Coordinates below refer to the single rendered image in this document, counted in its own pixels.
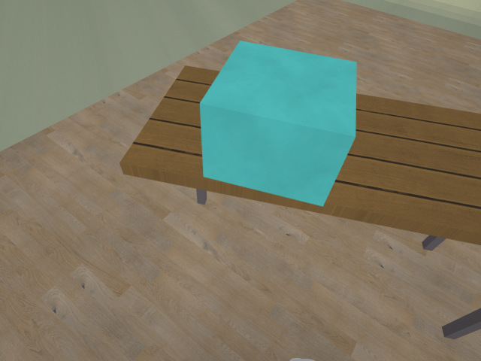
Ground table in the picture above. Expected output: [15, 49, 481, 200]
[120, 65, 481, 339]

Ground carton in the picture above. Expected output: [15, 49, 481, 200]
[200, 41, 357, 207]

